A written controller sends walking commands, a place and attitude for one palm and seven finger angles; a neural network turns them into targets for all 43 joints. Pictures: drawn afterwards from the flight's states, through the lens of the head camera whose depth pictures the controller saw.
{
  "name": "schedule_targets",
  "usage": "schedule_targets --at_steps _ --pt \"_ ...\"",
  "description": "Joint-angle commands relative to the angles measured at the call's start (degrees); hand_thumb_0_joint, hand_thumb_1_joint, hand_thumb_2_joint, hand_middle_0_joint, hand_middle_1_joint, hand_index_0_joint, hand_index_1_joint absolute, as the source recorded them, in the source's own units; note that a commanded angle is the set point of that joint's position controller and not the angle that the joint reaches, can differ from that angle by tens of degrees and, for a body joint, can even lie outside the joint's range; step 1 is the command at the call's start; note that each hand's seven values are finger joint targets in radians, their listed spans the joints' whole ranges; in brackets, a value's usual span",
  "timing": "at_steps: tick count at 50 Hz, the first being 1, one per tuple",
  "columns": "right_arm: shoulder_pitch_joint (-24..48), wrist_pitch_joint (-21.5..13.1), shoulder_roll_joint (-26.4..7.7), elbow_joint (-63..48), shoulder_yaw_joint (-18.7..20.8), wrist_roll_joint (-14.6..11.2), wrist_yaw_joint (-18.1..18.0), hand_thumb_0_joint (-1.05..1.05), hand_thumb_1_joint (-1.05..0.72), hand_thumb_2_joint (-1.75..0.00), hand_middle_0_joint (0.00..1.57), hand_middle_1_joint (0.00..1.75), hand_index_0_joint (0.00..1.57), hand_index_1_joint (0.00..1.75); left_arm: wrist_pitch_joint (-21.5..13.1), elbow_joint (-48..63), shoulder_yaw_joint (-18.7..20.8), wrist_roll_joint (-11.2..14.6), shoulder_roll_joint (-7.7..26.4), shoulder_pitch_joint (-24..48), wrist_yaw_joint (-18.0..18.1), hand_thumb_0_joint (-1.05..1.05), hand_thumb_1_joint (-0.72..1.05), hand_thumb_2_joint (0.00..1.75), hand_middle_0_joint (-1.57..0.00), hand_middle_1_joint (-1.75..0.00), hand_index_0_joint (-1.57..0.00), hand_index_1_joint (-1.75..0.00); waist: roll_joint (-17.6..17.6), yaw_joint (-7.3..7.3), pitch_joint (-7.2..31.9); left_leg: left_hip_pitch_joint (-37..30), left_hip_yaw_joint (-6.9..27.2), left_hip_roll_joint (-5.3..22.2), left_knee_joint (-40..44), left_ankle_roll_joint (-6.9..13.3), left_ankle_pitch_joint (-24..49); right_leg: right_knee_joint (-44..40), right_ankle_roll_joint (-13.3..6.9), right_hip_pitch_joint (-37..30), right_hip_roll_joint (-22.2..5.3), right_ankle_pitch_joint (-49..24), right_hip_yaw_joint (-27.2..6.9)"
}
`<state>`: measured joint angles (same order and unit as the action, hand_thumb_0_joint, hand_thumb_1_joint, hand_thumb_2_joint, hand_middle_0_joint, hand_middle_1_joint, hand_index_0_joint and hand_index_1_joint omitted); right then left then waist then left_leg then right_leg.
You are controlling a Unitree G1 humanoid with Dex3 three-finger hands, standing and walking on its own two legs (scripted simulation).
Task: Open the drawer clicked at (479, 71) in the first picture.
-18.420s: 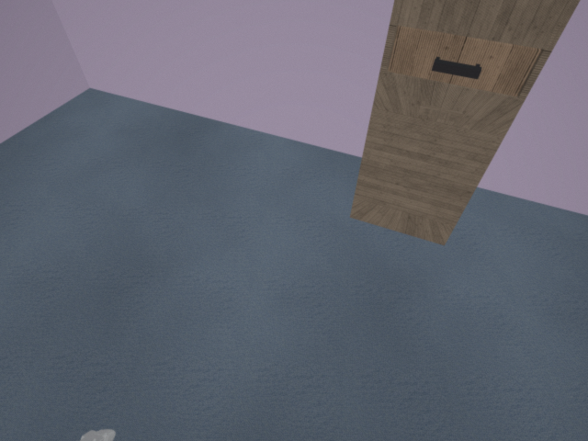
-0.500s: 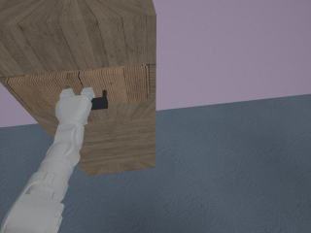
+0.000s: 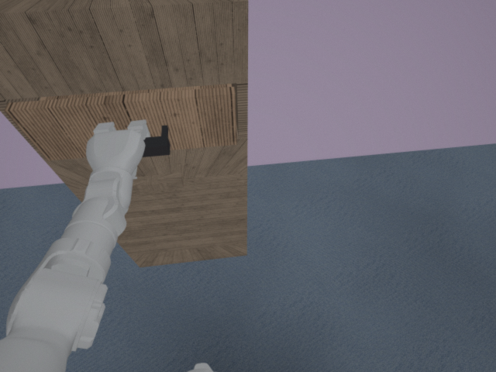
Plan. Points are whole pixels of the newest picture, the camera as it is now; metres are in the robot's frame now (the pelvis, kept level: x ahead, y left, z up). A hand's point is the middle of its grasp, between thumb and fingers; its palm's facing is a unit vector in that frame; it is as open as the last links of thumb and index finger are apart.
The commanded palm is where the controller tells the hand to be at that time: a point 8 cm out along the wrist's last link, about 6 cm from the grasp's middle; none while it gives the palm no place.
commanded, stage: pull the drawer open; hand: left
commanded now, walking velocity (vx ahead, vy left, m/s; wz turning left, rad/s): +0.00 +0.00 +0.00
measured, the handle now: (133, 140) +0.52 +0.20 +0.05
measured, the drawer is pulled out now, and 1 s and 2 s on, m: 0.02 0.10 0.24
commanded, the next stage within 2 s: none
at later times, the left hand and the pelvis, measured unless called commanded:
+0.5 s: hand (125, 199) +0.40 +0.20 +0.03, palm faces +0.01 -0.06 -1.00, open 5.9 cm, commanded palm +0.38 +0.20 +0.08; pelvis +0.02 +0.01 +0.01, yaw +0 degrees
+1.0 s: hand (124, 210) +0.38 +0.20 +0.03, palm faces +0.00 -0.07 -1.00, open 5.9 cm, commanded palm +0.32 +0.19 +0.08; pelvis +0.01 -0.01 +0.01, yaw -1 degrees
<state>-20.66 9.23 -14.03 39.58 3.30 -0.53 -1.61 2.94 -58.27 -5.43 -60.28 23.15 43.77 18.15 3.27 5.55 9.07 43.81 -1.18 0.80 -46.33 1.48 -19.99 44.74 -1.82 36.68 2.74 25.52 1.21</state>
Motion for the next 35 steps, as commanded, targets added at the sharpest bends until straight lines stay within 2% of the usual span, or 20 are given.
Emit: schedule_targets --at_steps 1,4,7,10,12,13,15,16,18,19,20,21,23,24,25,26,29,31,34,35 --pt "-5.24 -1.8 -8.2 -4.16 3.12 0.16 -0.54 0.0 -0.9 -0.9 0.2 0.3 0.2 0.3 -0.46 9.48 2.94 -0.22 10.28 20.64 1.56 0.0 0.9 0.9 -0.4 -1.35 -0.4 -1.35 -0.07 0.24 21.83 -19.47 0.21 -1.79 2.59 1.67 19.94 -6.09 0.02 -4.08 1.26 -23.15 -0.82" --pt "-4.3 -1.75 -7.88 -4.55 3.36 0.23 -0.04 0.0 -0.9 -0.9 0.2 0.3 0.2 0.3 -1.01 11.59 1.51 0.94 6.5 14.58 0.99 0.0 0.9 0.9 -0.4 -1.35 -0.4 -1.35 -0.8 -0.78 22.61 -21.15 0.13 -1.47 3.1 1.52 23.0 -6.14 -0.21 -6.0 1.41 -25.84 -0.44" --pt "-2.3 -1.74 -7.75 -6.05 3.62 0.05 0.59 0.0 -0.9 -0.9 0.2 0.3 0.2 0.3 -1.45 17.75 1.6 2.26 5.07 4.74 0.76 0.0 0.9 0.9 -0.4 -1.35 -0.4 -1.35 0.01 -2.98 23.39 -23.48 -0.28 -1.19 4.0 1.51 25.56 -6.58 -0.31 -7.93 1.67 -27.6 -0.32" --pt "-0.24 -1.68 -7.87 -7.4 3.59 -0.35 0.82 0.0 -0.9 -0.9 0.2 0.3 0.2 0.3 -0.51 22.4 0.99 2.94 3.61 -2.8 0.71 0.0 0.9 0.9 -0.4 -1.35 -0.4 -1.35 -2.81 -3.59 20.51 -22.7 -0.54 -1.15 5.13 1.71 25.94 -7.35 -0.18 -9.89 1.62 -29.02 -0.28" --pt "1.25 -1.68 -8.04 -7.84 3.54 -0.47 0.98 0.0 -0.9 -0.9 0.2 0.3 0.2 0.3 0.41 26.68 1.95 2.6 4.97 -6.14 1.15 0.0 0.9 0.9 -0.4 -1.35 -0.4 -1.35 -2.08 -4.17 19.76 -23.78 -0.46 -0.95 5.65 1.63 26.96 -7.33 -0.24 -10.09 1.64 -29.22 -0.21" --pt "1.9 -1.73 -7.91 -8.32 3.47 -0.61 1.17 0.0 -0.9 -0.9 0.2 0.3 0.2 0.3 1.12 28.64 0.77 2.72 3.51 -8.24 1.24 0.0 0.9 0.9 -0.4 -1.35 -0.4 -1.35 -1.95 -4.18 18.83 -24.13 -0.37 -0.99 5.86 1.58 27.31 -7.44 -0.29 -10.13 1.65 -29.27 -0.03" --pt "3.18 -1.87 -7.84 -8.79 3.54 -0.52 1.52 0.0 -0.9 -0.9 0.2 0.3 0.2 0.3 2.17 33.78 1.37 2.53 3.84 -12.14 1.75 0.0 0.9 0.9 -0.4 -1.35 -0.4 -1.35 -0.75 -4.88 19.65 -26.55 -0.01 -0.58 5.78 1.5 32.0 -7.08 -0.28 -10.7 1.49 -31.37 -0.09" --pt "4.01 -2.01 -7.71 -9.31 3.47 -0.53 1.79 0.0 -0.9 -0.9 0.2 0.3 0.2 0.3 3.13 35.76 0.36 2.86 2.25 -15.31 1.8 0.0 0.9 0.9 -0.4 -1.35 -0.4 -1.35 -0.74 -5.04 19.0 -27.39 0.05 -0.53 5.81 1.44 33.12 -7.2 -0.2 -10.68 1.47 -31.63 0.18" --pt "5.35 -2.17 -7.69 -9.87 3.36 -0.46 2.07 0.0 -0.9 -0.9 0.2 0.3 0.2 0.3 4.66 40.07 0.55 2.86 2.28 -18.51 2.0 0.0 0.9 0.9 -0.4 -1.35 -0.4 -1.35 -1.53 -5.15 18.82 -28.68 0.45 -0.25 5.71 1.35 35.46 -7.03 0.0 -11.04 1.42 -32.67 0.34" --pt "5.27 -1.89 -8.22 -8.2 3.08 -0.48 1.57 0.0 -0.9 -0.9 0.2 0.3 0.2 0.3 5.36 38.89 0.03 2.29 3.63 -8.97 2.35 0.0 0.9 0.9 -0.4 -1.35 -0.4 -1.35 -2.77 -2.23 16.72 -28.23 0.78 -0.24 5.33 1.25 33.98 -7.33 0.14 -9.48 1.27 -32.55 0.26" --pt "4.4 -1.87 -8.3 -7.05 2.98 -0.53 1.08 0.0 -0.9 -0.9 0.2 0.3 0.2 0.3 5.63 37.77 0.46 1.44 5.29 0.99 2.84 0.0 0.9 0.9 -0.4 -1.35 -0.4 -1.35 -2.31 -0.89 14.81 -27.43 0.99 -0.48 5.54 1.2 30.86 -7.33 0.3 -7.17 1.34 -30.36 0.44" --pt "4.1 -1.89 -8.08 -5.96 3.07 -0.39 0.54 0.0 -0.9 -0.9 0.2 0.3 0.2 0.3 6.04 34.42 0.96 0.25 6.28 4.24 3.2 0.0 0.9 0.9 -0.4 -1.35 -0.4 -1.35 -2.1 -0.51 13.82 -27.5 1.08 -0.64 5.37 1.18 29.5 -7.21 0.12 -5.77 1.33 -28.43 0.61" --pt "4.67 -1.73 -7.59 -6.0 2.71 -0.25 0.11 0.0 -0.9 -0.9 0.2 0.3 0.2 0.3 6.98 30.64 1.26 -0.65 6.14 2.72 3.24 0.0 0.9 0.9 -0.4 -1.35 -0.4 -1.35 -0.85 -2.07 14.74 -28.08 0.91 -1.21 5.62 0.94 28.23 -7.3 -0.36 -6.12 1.19 -26.82 0.63" --pt "5.09 -1.45 -7.7 -5.92 2.63 -0.14 -0.02 0.0 -0.9 -0.9 0.2 0.3 0.2 0.3 7.08 31.21 0.66 -0.44 5.77 4.08 2.95 0.0 0.9 0.9 -0.4 -1.35 -0.4 -1.35 -0.65 -2.09 16.33 -29.07 0.77 -1.33 5.48 0.92 28.6 -7.44 -0.47 -6.86 1.07 -27.46 0.37" --pt "5.46 -1.41 -7.22 -6.2 2.66 -0.2 -0.1 0.0 -0.9 -0.9 0.2 0.3 0.2 0.3 6.91 31.35 -1.15 -0.36 3.52 5.63 2.76 0.0 0.9 0.9 -0.4 -1.35 -0.4 -1.35 -0.67 -1.87 17.76 -30.22 0.87 -1.35 5.14 0.95 29.38 -7.07 -0.35 -6.6 0.84 -27.92 0.44" --pt "5.78 -1.38 -7.12 -6.15 2.67 -0.17 -0.24 0.0 -0.9 -0.9 0.2 0.3 0.2 0.3 6.7 30.4 -1.37 0.0 2.87 6.16 2.43 0.0 0.9 0.9 -0.4 -1.35 -0.4 -1.35 -0.65 -1.8 17.46 -30.6 0.95 -1.32 5.03 0.94 29.69 -7.09 -0.38 -6.32 0.79 -27.95 0.6" --pt "6.32 -1.01 -7.18 -6.56 2.28 0.03 -0.78 0.0 -0.9 -0.9 0.2 0.3 0.2 0.3 5.22 28.65 -0.49 0.54 4.2 7.58 1.35 0.0 0.9 0.9 -0.4 -1.35 -0.4 -1.35 -2.79 -2.02 18.94 -28.9 0.74 -1.9 4.48 1.09 28.68 -6.92 -0.27 -8.61 0.42 -29.98 -0.13" --pt "6.71 -1.06 -6.76 -6.85 2.18 -0.03 -0.93 0.0 -0.9 -0.9 0.2 0.3 0.2 0.3 3.96 26.91 -1.78 0.55 2.24 8.22 0.99 0.0 0.9 0.9 -0.4 -1.35 -0.4 -1.35 -3.29 -1.67 16.74 -28.38 0.81 -1.89 4.38 1.21 28.01 -6.8 -0.2 -7.13 0.35 -29.63 0.19" --pt "6.82 -1.14 -6.88 -7.22 2.05 0.16 -1.19 0.0 -0.9 -0.9 0.2 0.3 0.2 0.3 1.99 25.55 -0.01 0.34 4.43 9.09 0.84 0.0 0.9 0.9 -0.4 -1.35 -0.4 -1.35 -3.73 -2.13 16.88 -26.23 0.49 -2.2 4.36 1.25 24.94 -6.97 -0.18 -7.97 0.05 -28.6 -0.37" --pt "6.59 -1.27 -6.57 -7.51 2.03 0.06 -1.12 0.0 -0.9 -0.9 0.2 0.3 0.2 0.3 1.48 25.54 -1.19 0.33 3.25 9.76 0.9 0.0 0.9 0.9 -0.4 -1.35 -0.4 -1.35 -2.5 -2.07 17.28 -26.04 0.3 -2.49 4.19 1.37 24.34 -6.85 -0.16 -7.79 -0.01 -28.71 -0.47"
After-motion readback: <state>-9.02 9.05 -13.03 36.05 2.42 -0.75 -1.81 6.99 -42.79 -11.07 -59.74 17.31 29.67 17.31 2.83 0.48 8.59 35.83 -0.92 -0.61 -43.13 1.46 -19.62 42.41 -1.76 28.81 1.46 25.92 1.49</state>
